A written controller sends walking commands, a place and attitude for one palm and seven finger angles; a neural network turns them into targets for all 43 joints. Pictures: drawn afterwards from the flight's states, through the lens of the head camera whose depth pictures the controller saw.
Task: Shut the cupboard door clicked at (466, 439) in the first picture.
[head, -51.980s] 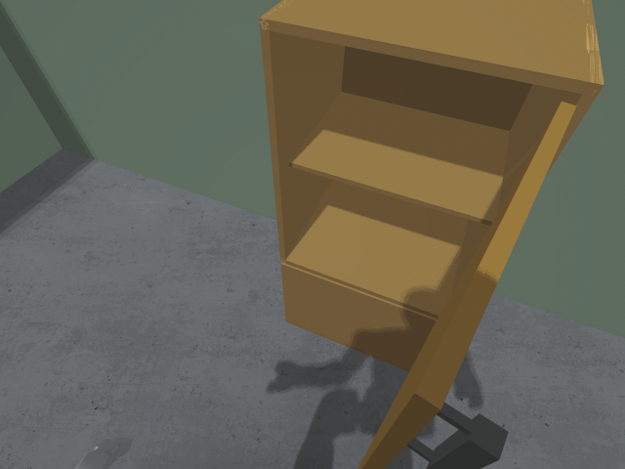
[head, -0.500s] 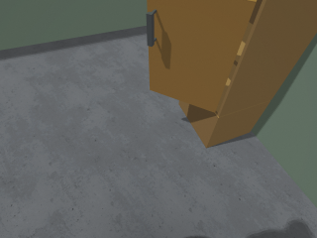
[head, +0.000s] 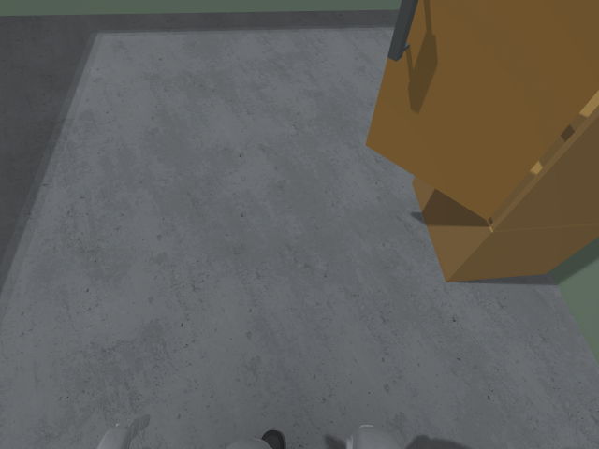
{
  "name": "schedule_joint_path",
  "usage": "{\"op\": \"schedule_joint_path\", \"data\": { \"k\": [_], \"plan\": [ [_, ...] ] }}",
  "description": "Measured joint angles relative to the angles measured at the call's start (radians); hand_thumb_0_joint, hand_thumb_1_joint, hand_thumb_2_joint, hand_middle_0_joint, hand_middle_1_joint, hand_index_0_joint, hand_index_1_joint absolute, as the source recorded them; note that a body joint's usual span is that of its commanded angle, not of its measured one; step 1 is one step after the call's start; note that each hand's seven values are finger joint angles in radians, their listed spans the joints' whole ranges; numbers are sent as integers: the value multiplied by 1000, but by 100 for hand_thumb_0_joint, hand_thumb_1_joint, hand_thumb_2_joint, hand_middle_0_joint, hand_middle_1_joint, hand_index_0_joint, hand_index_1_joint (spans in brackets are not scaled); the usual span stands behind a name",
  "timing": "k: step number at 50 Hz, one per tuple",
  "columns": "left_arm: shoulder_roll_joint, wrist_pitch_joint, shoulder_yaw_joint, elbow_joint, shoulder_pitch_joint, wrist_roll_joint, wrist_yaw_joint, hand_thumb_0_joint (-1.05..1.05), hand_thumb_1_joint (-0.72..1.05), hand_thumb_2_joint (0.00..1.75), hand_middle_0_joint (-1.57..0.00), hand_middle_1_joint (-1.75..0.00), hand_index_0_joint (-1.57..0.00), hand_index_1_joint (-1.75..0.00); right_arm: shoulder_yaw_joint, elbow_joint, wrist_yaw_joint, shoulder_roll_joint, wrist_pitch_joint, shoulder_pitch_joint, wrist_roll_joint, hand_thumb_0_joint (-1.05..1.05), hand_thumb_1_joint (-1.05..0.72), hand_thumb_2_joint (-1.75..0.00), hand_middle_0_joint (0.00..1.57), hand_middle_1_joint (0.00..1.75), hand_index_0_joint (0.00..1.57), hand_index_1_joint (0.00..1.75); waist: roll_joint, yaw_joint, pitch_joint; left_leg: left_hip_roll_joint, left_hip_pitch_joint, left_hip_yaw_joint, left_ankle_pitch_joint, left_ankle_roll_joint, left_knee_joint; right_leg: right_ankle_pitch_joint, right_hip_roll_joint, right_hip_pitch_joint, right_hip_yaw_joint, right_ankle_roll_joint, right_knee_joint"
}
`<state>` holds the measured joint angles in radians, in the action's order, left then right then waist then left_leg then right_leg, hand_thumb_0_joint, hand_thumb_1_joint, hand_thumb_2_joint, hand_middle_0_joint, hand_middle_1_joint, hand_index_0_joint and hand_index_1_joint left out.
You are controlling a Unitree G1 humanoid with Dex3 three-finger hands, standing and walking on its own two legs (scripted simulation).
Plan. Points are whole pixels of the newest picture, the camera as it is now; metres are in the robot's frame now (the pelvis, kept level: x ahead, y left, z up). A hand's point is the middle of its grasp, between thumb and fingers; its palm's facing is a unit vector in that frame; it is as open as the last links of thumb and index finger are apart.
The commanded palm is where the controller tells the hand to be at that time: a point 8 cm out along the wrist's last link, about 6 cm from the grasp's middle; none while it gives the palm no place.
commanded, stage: walk to a spot facing it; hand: left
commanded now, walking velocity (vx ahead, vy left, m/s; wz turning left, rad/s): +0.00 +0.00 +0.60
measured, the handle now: (408, 22) +0.94 -0.22 +0.04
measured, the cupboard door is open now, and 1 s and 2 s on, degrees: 42 42 42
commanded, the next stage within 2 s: turn to face it in 1.26 s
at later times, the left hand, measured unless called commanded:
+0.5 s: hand out of the picture -0.01 +0.15 -0.17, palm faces +0.37 -0.89 -0.25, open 7.4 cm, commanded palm none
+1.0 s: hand (129, 392) +0.20 +0.27 -0.16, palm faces +0.48 -0.84 -0.23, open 7.4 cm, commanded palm none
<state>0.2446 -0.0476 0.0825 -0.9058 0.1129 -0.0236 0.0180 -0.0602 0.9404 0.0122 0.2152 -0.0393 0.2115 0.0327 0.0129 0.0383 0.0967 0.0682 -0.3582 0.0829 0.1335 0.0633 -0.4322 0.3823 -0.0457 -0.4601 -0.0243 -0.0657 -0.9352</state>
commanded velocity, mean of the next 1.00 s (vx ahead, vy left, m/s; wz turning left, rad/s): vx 0.20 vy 0.00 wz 0.55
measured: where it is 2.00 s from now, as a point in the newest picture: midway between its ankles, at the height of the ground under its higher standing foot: (259, 376)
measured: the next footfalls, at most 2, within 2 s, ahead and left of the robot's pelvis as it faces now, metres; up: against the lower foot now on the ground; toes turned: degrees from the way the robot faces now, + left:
right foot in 0.14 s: +0.03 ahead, -0.16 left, +0.00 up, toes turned +7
left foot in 0.58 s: +0.04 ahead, +0.09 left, +0.00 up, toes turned +29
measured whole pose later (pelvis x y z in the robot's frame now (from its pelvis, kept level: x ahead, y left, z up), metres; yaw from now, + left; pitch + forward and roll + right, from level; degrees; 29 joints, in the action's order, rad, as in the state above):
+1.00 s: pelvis +0.19 +0.03 -0.02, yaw +32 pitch +2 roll +2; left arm 0.22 0.00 0.07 -0.85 0.11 -0.02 -0.04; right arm -0.04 1.00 0.00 0.19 0.02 0.37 0.03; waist 0.00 0.05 0.08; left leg 0.03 -0.02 0.05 0.42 0.00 -0.41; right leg 0.16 -0.09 -0.52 0.05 -0.05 -0.66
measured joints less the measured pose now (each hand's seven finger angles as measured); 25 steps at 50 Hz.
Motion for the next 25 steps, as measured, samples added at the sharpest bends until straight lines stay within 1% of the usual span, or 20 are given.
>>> {"op": "schedule_joint_path", "data": {
  "k": [4, 6, 7, 8, 9, 10, 12, 14, 16, 18, 21, 25],
  "plan": [
    [-7, 3, -10, 20, -12, 5, 1, 1, 91, 90, -20, -30, -20, -30, -12, -7, -5, 15, -14, -3, 2, 0, -90, -90, 21, 30, 20, 30, 19, 8, -3, 11, -20, 60, -2, -24, -19, 18, 29, 71, 2, 11, 172],
    [-11, 11, -15, 30, -4, 9, 0, 1, 90, 90, -20, -30, -20, -30, -19, -10, -7, 21, -23, -3, -1, 0, -90, -90, 21, 30, 20, 30, 23, 5, -10, 24, -36, 85, 5, -41, -41, -27, 42, 131, 10, 20, 304],
    [-8, 18, -18, 40, 9, 8, 0, 1, 90, 90, -20, -30, -20, -30, -22, -14, -8, 22, -27, 2, -5, 0, -90, -90, 21, 30, 20, 30, 13, 0, -22, 39, -52, 89, 19, -50, -67, -35, 36, 172, 8, 33, 398],
    [-11, 25, -18, 41, 20, 3, 2, 1, 90, 90, -20, -30, -20, -30, -28, -12, -9, 26, -31, -3, -10, 0, -90, -90, 21, 30, 20, 30, 12, -10, -25, 46, -81, 84, 97, -64, -135, -74, 34, 179, 8, 47, 423],
    [-22, 26, -21, 36, 27, 0, 6, 0, 90, 90, -20, -30, -20, -30, -35, -9, -11, 36, -35, -12, -9, 0, -90, -90, 20, 30, 20, 30, 26, -12, -19, 44, -116, 72, 192, -76, -247, -76, 37, 180, 20, 59, 409],
    [-31, 21, -28, 30, 35, 0, 8, 0, 90, 90, -20, -30, -20, -30, -41, -12, -13, 44, -39, -15, -6, 0, -91, -90, 20, 30, 20, 30, 39, -8, -16, 44, -154, 55, 249, -82, -373, -68, 34, 188, 38, 68, 404],
    [-47, 15, -34, 20, 57, 1, 12, 1, 90, 90, -20, -30, -20, -30, -46, -19, -20, 55, -41, -17, -1, 0, -91, -90, 20, 30, 20, 29, 47, -2, -14, 29, -206, 9, 275, -95, -582, -59, 20, 213, 64, 74, 420],
    [-56, 19, -36, 13, 77, 3, 15, 1, 90, 90, -20, -30, -20, -30, -43, -25, -27, 56, -38, -19, -3, 0, -91, -90, 20, 30, 19, 29, 39, 3, -8, -1, -219, -33, 262, -111, -691, -57, 4, 238, 85, 76, 440],
    [-63, 28, -38, 10, 92, 5, 16, 1, 90, 90, -20, -30, -20, -30, -36, -30, -31, 52, -37, -19, -7, 0, -91, -90, 20, 30, 19, 29, 26, 7, 1, -30, -202, -61, 261, -122, -701, -51, -16, 260, 111, 76, 448],
    [-69, 38, -40, 13, 104, 4, 16, 1, 90, 90, -20, -30, -20, -30, -29, -29, -33, 47, -41, -23, -9, 0, -91, -90, 20, 30, 19, 29, 13, 3, 11, -54, -172, -81, 270, -127, -659, -39, -34, 278, 141, 73, 447],
    [-75, 50, -41, 20, 127, 1, 13, 1, 90, 90, -20, -30, -20, -30, -17, -22, -35, 39, -49, -43, -9, 0, -91, -90, 20, 30, 19, 29, 0, -14, 27, -78, -127, -105, 283, -123, -564, -13, -53, 300, 187, 66, 434],
    [-66, 58, -33, 8, 169, -5, 5, 1, 90, 90, -20, -30, -20, -30, -2, -27, -43, 25, -44, -82, -10, 0, -91, -90, 20, 30, 19, 29, -21, -43, 37, -89, -68, -149, 303, -99, -419, 30, -76, 326, 248, 49, 404]
  ]
}}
